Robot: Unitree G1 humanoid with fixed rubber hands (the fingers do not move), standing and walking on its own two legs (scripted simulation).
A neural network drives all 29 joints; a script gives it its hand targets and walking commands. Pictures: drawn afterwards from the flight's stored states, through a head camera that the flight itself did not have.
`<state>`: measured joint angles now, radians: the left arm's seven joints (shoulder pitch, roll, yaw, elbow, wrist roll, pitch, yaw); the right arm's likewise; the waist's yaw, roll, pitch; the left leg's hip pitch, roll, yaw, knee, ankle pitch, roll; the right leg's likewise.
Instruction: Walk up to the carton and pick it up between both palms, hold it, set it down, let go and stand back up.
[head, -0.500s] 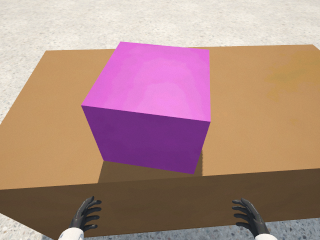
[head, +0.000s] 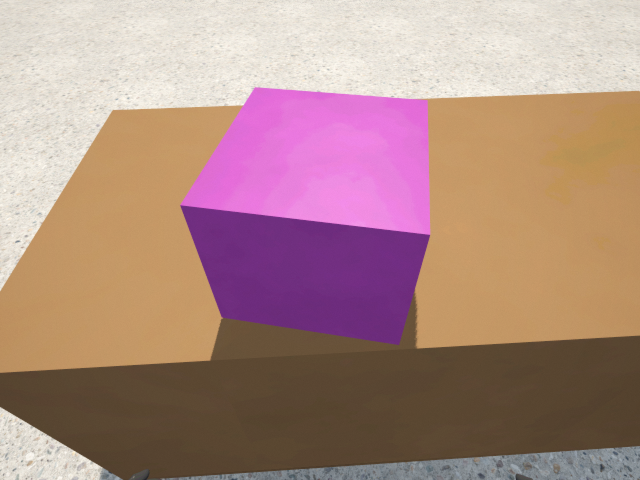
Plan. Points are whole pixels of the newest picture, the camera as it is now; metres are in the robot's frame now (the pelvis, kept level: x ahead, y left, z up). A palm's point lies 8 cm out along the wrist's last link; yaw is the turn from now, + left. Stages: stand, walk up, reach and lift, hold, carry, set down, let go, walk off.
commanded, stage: stand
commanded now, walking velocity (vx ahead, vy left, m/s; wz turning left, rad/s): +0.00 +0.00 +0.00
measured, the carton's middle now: (323, 210) +0.50 +0.01 +0.05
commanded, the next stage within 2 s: none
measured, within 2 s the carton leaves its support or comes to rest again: neither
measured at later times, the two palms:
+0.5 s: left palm out of the picture -0.01 +0.27 -0.12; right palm out of the picture +0.00 -0.25 -0.12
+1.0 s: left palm out of the picture -0.03 +0.26 -0.12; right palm out of the picture -0.01 -0.25 -0.13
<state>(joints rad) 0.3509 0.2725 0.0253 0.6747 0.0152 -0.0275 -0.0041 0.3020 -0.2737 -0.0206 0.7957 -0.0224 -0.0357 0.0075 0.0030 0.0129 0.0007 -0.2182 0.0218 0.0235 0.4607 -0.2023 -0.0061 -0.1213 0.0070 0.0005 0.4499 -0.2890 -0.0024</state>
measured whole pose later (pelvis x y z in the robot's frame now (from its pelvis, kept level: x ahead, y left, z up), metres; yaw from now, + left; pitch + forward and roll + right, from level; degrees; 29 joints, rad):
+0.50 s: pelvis -0.04 +0.01 +0.00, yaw +0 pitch -3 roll +0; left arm 0.43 0.27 -0.01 0.76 0.01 -0.03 0.00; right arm 0.36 -0.27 0.00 0.85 -0.01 -0.02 0.01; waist 0.00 0.00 0.01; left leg -0.27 0.01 0.02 0.47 -0.15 0.01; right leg -0.18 -0.01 0.00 0.49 -0.25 0.01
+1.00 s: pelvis -0.03 +0.00 +0.00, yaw +1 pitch -2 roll +0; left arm 0.44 0.25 -0.01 0.82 0.01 -0.02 0.02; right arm 0.37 -0.26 0.00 0.90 -0.01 -0.01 -0.01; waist -0.01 0.01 0.00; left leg -0.28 0.01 0.01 0.48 -0.16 0.00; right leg -0.20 0.00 -0.01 0.50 -0.26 0.00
